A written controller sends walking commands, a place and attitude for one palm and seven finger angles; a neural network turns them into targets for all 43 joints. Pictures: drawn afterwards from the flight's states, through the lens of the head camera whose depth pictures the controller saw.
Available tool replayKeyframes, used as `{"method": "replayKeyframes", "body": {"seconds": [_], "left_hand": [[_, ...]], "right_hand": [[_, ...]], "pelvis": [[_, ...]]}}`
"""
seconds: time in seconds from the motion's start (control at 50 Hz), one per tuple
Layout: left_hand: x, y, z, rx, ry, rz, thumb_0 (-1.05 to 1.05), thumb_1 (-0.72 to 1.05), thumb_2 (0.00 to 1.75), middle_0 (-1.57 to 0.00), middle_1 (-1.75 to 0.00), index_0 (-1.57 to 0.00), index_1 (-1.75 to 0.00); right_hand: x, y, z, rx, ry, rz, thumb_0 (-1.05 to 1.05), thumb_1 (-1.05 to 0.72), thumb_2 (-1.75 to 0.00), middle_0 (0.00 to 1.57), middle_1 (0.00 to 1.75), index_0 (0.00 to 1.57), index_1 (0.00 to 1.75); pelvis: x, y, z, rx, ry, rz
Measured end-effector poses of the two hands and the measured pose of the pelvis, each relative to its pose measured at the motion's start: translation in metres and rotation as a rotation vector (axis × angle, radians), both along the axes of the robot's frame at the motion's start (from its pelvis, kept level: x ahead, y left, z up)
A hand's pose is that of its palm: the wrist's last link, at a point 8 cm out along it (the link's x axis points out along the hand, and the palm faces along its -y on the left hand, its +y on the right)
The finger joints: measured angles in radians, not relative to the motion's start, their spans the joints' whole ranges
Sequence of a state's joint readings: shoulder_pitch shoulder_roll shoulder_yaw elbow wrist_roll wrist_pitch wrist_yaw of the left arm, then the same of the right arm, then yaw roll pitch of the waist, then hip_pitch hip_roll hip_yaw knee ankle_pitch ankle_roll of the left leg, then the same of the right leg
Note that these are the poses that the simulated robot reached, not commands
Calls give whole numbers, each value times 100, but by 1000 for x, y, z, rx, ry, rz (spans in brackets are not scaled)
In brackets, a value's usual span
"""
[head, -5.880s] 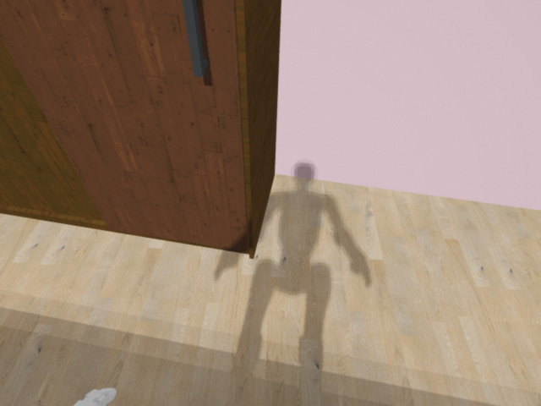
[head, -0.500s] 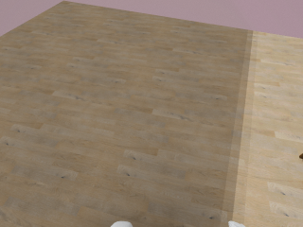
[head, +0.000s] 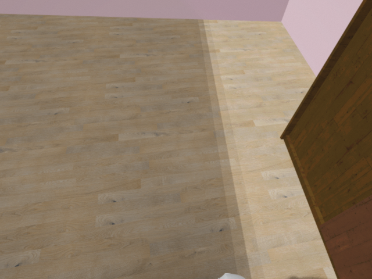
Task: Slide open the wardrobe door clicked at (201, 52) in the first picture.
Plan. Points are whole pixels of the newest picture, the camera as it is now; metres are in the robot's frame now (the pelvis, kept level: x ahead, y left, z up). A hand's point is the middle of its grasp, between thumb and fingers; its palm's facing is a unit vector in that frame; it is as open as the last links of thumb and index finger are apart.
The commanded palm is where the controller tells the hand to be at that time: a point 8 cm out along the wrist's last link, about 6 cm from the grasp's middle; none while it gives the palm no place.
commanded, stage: turn to face it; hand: right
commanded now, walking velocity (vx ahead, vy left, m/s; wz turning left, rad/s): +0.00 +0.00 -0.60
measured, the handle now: out of the picture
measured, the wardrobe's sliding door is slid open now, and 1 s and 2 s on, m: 0.00 0.00 0.00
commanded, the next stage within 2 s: none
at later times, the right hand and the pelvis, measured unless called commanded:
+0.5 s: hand out of the picture +0.08 -0.27 -0.14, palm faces +0.28 +0.92 -0.28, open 7.3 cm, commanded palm none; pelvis +0.00 -0.03 +0.00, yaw -16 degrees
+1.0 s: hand out of the picture -0.10 -0.23 -0.19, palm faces +0.59 +0.77 -0.24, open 7.4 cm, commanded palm none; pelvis -0.02 -0.03 -0.01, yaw -36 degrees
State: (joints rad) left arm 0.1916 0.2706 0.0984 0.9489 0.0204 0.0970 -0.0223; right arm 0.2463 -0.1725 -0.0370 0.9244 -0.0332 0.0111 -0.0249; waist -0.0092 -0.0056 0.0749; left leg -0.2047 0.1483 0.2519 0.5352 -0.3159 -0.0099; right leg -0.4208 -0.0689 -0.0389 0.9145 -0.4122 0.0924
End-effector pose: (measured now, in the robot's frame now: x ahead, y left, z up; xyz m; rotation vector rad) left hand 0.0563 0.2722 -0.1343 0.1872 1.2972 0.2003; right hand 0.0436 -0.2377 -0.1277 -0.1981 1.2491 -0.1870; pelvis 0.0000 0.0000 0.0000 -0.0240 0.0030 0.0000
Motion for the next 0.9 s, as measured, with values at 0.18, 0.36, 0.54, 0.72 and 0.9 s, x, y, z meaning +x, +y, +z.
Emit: {"method": "replayKeyframes", "body": {"seconds": [0.18,0.36,0.54,0.72,0.9], "left_hand": [[91,-59,22,61,-176,-216,0,91,90,-19,-30,-20,-29],[92,-88,24,22,-152,-286,0,91,90,-20,-30,-20,-30],[74,-68,-7,-48,-61,-300,0,91,90,-20,-30,-20,-30],[83,-43,-15,-58,7,-375,0,91,90,-20,-30,-20,-30],[110,-70,-2,1,41,-528,0,91,90,-19,-30,-20,-29]], "right_hand": [[-70,-63,-31,16,154,-166,0,-91,-90,20,30,20,30],[-30,-87,-4,-19,-29,-210,0,-91,-90,20,29,20,30],[14,-64,20,-75,-202,-221,0,-91,-90,20,29,20,30],[-32,-24,29,-89,-186,-327,0,-91,-90,20,30,20,30],[-119,-12,3,-22,-53,-510,0,-90,-90,20,30,21,30]], "pelvis": [[-2,-37,-11,28,13,-97],[-3,-44,3,54,4,-202],[1,-18,-5,26,3,-306],[2,1,0,-9,-27,-436],[-6,-11,-1,6,-20,-563]]}}
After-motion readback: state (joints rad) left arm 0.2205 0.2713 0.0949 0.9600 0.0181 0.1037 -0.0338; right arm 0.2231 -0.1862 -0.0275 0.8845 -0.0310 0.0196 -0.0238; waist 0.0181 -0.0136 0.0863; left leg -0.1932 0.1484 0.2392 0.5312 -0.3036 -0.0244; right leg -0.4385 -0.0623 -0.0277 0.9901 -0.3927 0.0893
